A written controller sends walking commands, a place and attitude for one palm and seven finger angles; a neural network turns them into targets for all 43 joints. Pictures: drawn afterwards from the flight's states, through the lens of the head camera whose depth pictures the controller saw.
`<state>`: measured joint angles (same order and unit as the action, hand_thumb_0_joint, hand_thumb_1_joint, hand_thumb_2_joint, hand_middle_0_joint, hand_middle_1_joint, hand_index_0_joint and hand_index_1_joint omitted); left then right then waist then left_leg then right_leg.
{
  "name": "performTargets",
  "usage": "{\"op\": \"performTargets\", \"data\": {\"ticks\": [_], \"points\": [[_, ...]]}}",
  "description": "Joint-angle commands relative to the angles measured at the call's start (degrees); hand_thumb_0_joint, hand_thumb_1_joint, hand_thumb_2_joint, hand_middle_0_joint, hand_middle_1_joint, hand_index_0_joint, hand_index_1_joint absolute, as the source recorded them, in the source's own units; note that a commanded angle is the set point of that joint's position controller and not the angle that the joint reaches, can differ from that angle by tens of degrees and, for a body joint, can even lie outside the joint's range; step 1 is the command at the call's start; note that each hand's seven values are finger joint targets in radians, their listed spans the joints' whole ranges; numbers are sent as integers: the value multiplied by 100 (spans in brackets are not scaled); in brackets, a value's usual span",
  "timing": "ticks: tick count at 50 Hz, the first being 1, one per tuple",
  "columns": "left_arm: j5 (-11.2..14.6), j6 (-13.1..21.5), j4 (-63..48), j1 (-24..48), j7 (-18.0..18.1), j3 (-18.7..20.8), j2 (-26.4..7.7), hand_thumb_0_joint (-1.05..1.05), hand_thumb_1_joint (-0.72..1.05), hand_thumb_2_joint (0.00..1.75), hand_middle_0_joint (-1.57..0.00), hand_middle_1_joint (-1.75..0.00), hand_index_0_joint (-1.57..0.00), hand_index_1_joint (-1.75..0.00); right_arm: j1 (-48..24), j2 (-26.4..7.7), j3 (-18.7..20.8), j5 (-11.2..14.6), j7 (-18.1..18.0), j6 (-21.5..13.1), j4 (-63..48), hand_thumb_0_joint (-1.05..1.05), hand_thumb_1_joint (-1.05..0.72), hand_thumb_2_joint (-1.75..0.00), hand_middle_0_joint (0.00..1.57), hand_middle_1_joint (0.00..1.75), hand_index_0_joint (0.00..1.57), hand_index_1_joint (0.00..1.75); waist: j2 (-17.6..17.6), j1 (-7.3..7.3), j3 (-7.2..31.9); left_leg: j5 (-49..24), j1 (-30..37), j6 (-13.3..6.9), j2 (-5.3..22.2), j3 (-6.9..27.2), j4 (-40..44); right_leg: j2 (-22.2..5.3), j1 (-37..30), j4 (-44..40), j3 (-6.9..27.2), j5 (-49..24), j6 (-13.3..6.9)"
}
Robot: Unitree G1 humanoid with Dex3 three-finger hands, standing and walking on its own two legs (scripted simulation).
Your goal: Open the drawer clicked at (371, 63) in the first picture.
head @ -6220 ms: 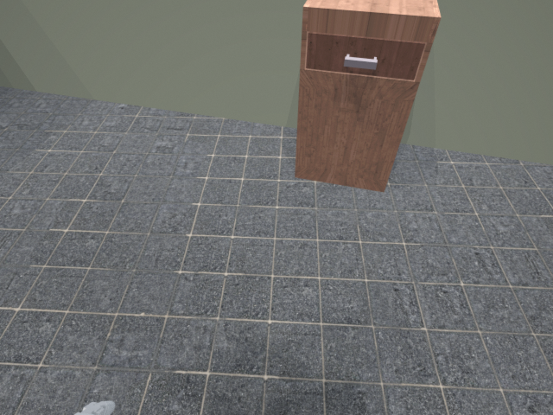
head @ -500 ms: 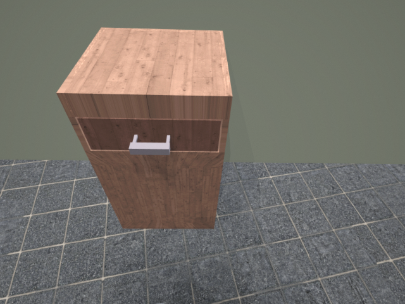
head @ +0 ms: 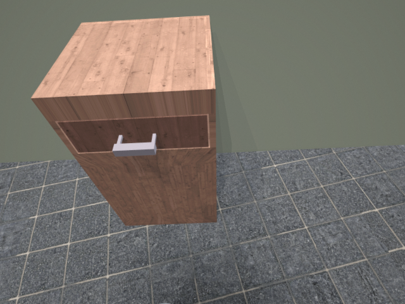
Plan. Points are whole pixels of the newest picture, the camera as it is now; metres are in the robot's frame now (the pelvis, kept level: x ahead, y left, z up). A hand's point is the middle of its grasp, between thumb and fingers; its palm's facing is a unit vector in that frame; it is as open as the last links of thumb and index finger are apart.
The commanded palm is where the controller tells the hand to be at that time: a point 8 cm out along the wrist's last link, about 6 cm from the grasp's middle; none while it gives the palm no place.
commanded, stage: come to a stop and stand still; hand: left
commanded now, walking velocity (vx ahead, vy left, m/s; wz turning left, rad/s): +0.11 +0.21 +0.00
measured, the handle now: (136, 143) +0.54 +0.25 -0.07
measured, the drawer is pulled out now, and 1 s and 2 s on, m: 0.00 0.00 0.00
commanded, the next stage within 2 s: look again from close up in 1.22 s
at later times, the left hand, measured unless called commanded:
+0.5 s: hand out of the picture -0.02 +0.21 -0.16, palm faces +0.10 -0.97 -0.23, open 7.4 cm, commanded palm none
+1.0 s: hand out of the picture +0.00 +0.20 -0.17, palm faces +0.04 -0.99 -0.16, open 7.3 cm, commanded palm none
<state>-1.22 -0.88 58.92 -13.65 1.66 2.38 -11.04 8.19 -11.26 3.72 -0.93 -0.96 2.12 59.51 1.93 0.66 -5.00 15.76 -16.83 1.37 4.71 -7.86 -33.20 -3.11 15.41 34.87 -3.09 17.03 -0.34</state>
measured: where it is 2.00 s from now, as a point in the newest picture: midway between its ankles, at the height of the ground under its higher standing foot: outside the picture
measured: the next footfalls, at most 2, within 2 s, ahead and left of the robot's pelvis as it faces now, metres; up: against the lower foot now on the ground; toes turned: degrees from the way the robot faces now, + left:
left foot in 0.48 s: -0.02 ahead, +0.15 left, +0.00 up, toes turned +2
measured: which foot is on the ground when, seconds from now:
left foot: down 0.00-0.00, up 0.02-0.46, down 0.48-1.00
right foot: down 0.00-1.00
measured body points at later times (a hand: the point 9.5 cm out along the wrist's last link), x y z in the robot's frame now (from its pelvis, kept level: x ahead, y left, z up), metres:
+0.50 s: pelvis -0.02 +0.02 +0.01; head -0.01 +0.01 +0.46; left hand -0.02 +0.26 -0.14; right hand +0.02 -0.23 -0.15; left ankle -0.06 +0.15 -0.73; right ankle +0.01 -0.11 -0.73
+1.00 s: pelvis +0.01 +0.04 +0.01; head +0.02 +0.04 +0.46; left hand -0.01 +0.26 -0.15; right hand -0.02 -0.17 -0.15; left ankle -0.06 +0.15 -0.73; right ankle +0.01 -0.11 -0.73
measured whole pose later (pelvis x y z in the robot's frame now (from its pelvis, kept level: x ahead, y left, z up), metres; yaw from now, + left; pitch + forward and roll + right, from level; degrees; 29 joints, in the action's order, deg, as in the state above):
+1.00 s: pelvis +0.01 +0.04 +0.01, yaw +0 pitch -1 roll +0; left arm -0.3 -0.2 66.8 -15.1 1.6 -0.1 -8.1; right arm 18.1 -6.7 -0.3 -0.7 -2.1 -1.3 65.6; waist -0.2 0.5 -1.8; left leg 18.2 -4.2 -0.1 0.9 -2.7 -23.0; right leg -3.9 10.9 24.2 -2.9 12.4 2.7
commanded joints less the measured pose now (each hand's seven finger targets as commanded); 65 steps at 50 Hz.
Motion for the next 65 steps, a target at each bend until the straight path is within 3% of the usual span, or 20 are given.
{"op": "performTargets", "data": {"ticks": [1, 3, 4, 6, 9, 13, 17, 18, 20, 21, 22, 23, 24, 25, 26, 28, 33, 47, 65], "points": [[-36, 99, -241, -174, 48, 128, -1009, 0, 90, 90, -20, -30, -20, -30, -25, -280, 13, 14, 60, 91, -352, 0, -90, -90, 20, 30, 20, 30, -1594, 116, 37, 1260, -295, -115, -162, 763, -1301, -1719, 561, -2454, 2097, 47, -810], [-28, 100, -299, 105, 43, 113, -903, 0, 90, 90, -20, -30, -20, -30, 275, -399, 37, 5, 93, 74, -164, 0, -90, -90, 20, 30, 20, 30, -1186, -14, -76, 793, -509, -125, -177, 877, -1763, -1516, 367, -2372, 1760, 44, -779], [-25, 102, -326, 102, 53, 152, -920, 0, 90, 90, -20, -30, -20, -30, 413, -431, 32, 2, 104, 57, -122, 0, -90, -90, 20, 30, 20, 30, -981, -18, 63, 711, -603, -92, -186, 869, -1841, -1519, 107, -2258, 1614, -312, -775], [-24, 121, -338, -47, 52, 183, -939, 0, 90, 90, -20, -30, -20, -30, 483, -453, 28, -13, 107, 36, -136, 0, -90, -90, 20, 30, 20, 30, -981, 79, 196, 563, -774, -24, -230, 867, -1956, -1486, -300, -2093, 1407, -864, -773], [-25, 132, -257, -334, 71, 233, -933, 0, 90, 90, -20, -30, -20, -30, 439, -436, 27, -16, 93, 24, -218, 0, -90, -90, 20, 30, 20, 30, -882, 226, 369, 653, -936, 54, -259, 857, -1828, -1584, -848, -1953, 1418, -1431, -881], [-42, 129, -197, -495, 64, 250, -1014, 0, 90, 90, -20, -30, -20, -30, 416, -430, -12, -4, 75, 21, -308, 0, -90, -90, 20, 30, 20, 30, -1135, 307, 580, 849, -821, 85, -302, 801, -1360, -1556, -1189, -1856, 1422, -1870, -916], [-68, 89, -187, -300, 46, 267, -1079, 0, 90, 90, -20, -30, -20, -30, 578, -360, -49, 29, 74, -30, -299, 0, -90, -90, 20, 30, 20, 30, -1336, 230, 619, 832, -244, 4, -362, 643, -540, -1430, -832, -1954, 1369, -1261, -900], [-62, 75, -160, -240, 38, 259, -1057, 0, 90, 90, -20, -30, -20, -30, 677, -337, -64, 30, 67, -48, -256, 0, -90, -90, 20, 30, 20, 30, -1340, 180, 641, 672, -16, -13, -402, 577, -232, -1321, -709, -1947, 1283, -1067, -820], [-24, 43, -130, -2, 36, 236, -987, 0, 90, 90, -20, -30, -20, -30, 1079, -279, -107, 27, 40, -99, -87, 0, -90, -90, 20, 30, 20, 30, -1272, -57, 581, 9, 805, -51, -412, 461, 757, -1092, -105, -1813, 1085, -415, -566], [14, 21, -118, 55, 32, 194, -856, 0, 90, 90, -20, -30, -20, -30, 1235, -301, -131, 29, 25, -152, 6, 0, -90, -90, 20, 30, 20, 30, -975, -117, 582, -259, 1219, -86, -337, 512, 1241, -848, 168, -1593, 911, -135, -393], [54, 3, -109, 20, 18, 133, -641, 0, 90, 90, -20, -30, -20, -30, 1253, -486, -119, 4, 10, -200, 19, 0, -90, -90, 20, 30, 20, 30, -258, -106, 523, -236, 1296, -207, 89, 1005, 1535, -492, 473, -1204, 638, 183, -202], [62, -10, -127, -104, -9, 76, -406, 0, 90, 90, -20, -30, -20, -30, 1102, -746, -98, -26, -13, -222, -62, 0, -90, -90, 20, 30, 20, 30, 432, -9, 375, -44, 831, -428, 723, 1662, 1821, -171, 488, -872, 237, 158, -26], [24, 12, -128, -101, -36, 43, -326, 0, 90, 90, -20, -30, -20, -30, 899, -906, -103, -17, -19, -195, -173, 0, -90, -90, 20, 30, 20, 30, 312, 75, 278, 375, 92, -585, 1003, 1872, 2003, -64, 64, -668, 0, 64, 63], [12, -4, -25, -83, -45, 23, -245, 0, 90, 90, -20, -30, -20, -30, 621, -828, -119, -23, -34, -216, -135, 0, -90, -90, 20, 30, 20, 30, 587, 135, 136, 772, -216, -574, 867, 1796, 2259, -65, -139, -641, -52, -125, 108], [-6, -9, 73, -90, -47, -10, -277, 0, 90, 90, -20, -30, -20, -30, 512, -726, -156, -5, -50, -235, -113, 0, -90, -90, 20, 30, 20, 30, 788, 147, -15, 724, -277, -513, 691, 1638, 2317, -90, -268, -669, -30, -334, 110], [2, 26, 254, -226, -54, -54, -340, 0, 90, 90, -20, -30, -20, -30, 586, -583, -216, 14, -81, -264, -13, 0, -90, -90, 20, 30, 20, 30, 622, 152, -64, 111, -113, -406, 450, 1331, 2094, -153, -428, -936, 84, -738, 97], [42, 97, 516, -375, -19, -127, -371, 0, 90, 90, -20, -30, -20, -30, 960, -421, -254, 49, -103, -318, 213, 0, -90, -90, 20, 30, 20, 30, -131, 43, 168, -806, 475, -252, 231, 966, 1599, -340, -557, -1308, 261, -1248, 70], [72, 113, 675, -490, 50, -145, -183, 0, 90, 90, -20, -30, -20, -30, 1396, -207, -302, 56, -181, -397, 490, 0, -90, -90, 20, 30, 20, 30, -49, 0, 199, -1906, 741, -226, 223, 874, 1462, -331, -781, -1184, 156, -1720, 50], [81, 147, 621, -547, 72, -135, -179, 0, 90, 90, -20, -30, -20, -30, 1483, -125, -291, 49, -193, -385, 566, 0, -90, -90, 20, 30, 20, 30, -215, -19, 178, -1860, 879, -212, 197, 787, 1369, -330, -798, -1176, 208, -2033, -11]]}}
